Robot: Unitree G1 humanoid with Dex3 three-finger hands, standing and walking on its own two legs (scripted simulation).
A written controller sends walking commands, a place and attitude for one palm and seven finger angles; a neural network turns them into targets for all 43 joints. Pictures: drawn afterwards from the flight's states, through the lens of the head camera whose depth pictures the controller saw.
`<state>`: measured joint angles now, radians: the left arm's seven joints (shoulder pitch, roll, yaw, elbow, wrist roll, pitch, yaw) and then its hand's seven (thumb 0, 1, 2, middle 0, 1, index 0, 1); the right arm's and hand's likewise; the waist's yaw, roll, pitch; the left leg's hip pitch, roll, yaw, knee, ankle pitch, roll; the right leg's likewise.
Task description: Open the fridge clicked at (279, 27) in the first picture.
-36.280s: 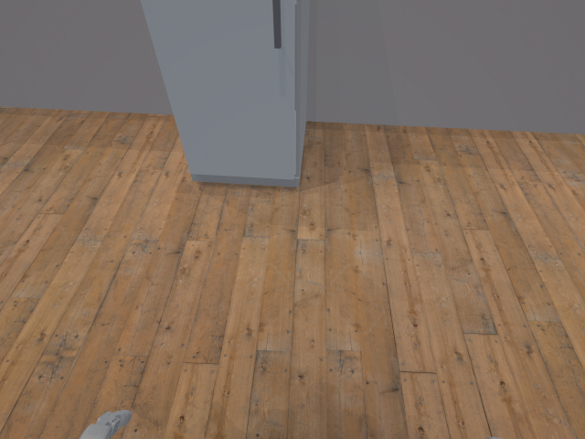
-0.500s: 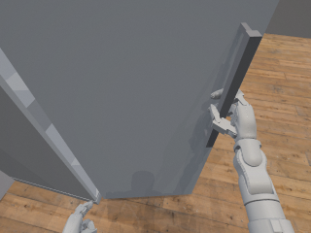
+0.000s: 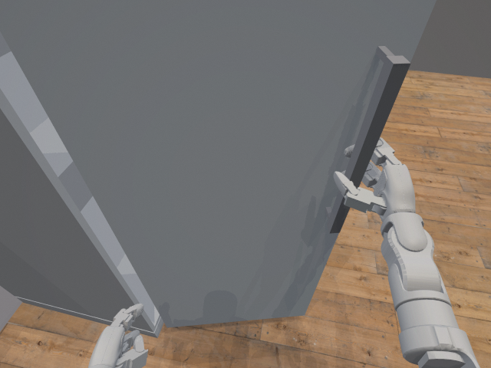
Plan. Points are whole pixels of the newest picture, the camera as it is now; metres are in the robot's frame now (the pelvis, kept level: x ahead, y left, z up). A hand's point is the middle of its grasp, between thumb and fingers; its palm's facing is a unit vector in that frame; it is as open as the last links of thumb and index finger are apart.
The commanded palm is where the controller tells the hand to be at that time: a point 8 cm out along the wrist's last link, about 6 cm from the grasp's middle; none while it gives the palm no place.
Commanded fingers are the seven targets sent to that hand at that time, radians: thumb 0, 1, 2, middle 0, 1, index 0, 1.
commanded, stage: loosen the grip on the handle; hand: right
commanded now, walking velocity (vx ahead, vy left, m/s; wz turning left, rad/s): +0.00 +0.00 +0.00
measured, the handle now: (353, 158) +0.43 -0.14 +0.15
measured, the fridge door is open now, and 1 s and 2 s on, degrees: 72 71 71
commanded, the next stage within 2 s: slip the hand off the handle in 0.42 s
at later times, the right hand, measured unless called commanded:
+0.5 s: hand (347, 193) +0.38 -0.13 +0.11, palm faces -0.03 +0.99 -0.14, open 14.4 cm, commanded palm +0.36 -0.19 +0.12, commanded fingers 0.00 0.55 -0.20 0.25 1.15 0.25 1.15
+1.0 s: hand (388, 204) +0.37 -0.20 +0.10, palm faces -0.02 +0.99 -0.14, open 14.7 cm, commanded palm +0.35 -0.25 +0.12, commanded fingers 0.00 0.55 -0.20 0.25 1.15 0.25 1.15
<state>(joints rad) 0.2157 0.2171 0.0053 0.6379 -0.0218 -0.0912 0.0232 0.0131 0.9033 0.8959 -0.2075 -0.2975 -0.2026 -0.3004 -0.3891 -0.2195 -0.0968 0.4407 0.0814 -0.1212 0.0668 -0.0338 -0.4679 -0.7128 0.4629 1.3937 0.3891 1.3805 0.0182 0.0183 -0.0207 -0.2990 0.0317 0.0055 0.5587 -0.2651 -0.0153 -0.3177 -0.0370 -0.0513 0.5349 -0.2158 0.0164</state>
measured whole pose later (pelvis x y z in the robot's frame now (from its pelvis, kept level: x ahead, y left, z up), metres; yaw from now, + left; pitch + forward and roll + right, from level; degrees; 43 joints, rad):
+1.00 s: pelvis +0.03 -0.02 -0.02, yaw +1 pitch +4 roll +1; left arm 0.24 0.23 -0.02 0.62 -0.04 -0.13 0.06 0.01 0.90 0.90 -0.21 -0.30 -0.20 -0.30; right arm -0.21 -0.31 -0.17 0.33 0.15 -0.23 0.20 -0.01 0.55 -0.20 0.25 1.15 0.25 1.15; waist -0.02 -0.01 -0.07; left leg -0.40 0.02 -0.02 0.68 -0.35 -0.04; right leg -0.45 0.01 0.02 0.73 -0.35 -0.02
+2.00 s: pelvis +0.01 +0.01 -0.02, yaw +0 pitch +1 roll +2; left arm 0.24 0.26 -0.04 0.61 -0.04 -0.24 0.10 0.02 0.90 0.90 -0.21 -0.30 -0.20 -0.30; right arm 0.17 -0.35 -0.27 0.00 0.27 -0.24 0.31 -0.01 0.55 -0.20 0.25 1.15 0.25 1.15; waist -0.05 -0.04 -0.06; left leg -0.39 -0.01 0.04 0.73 -0.37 0.00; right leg -0.45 -0.02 0.07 0.77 -0.35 0.02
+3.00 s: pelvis +0.02 -0.01 +0.00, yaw +0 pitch -4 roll +1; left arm 0.24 0.22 -0.04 0.67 0.00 -0.19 0.10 0.02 0.90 0.90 -0.21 -0.30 -0.20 -0.30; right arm 0.41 -0.35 -0.28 -0.35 0.08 -0.04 -0.12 0.00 -0.08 -0.51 0.23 0.78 0.23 0.78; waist -0.08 -0.05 0.00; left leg -0.16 0.02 0.01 0.53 -0.30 -0.03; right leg -0.21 0.01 0.04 0.57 -0.29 -0.01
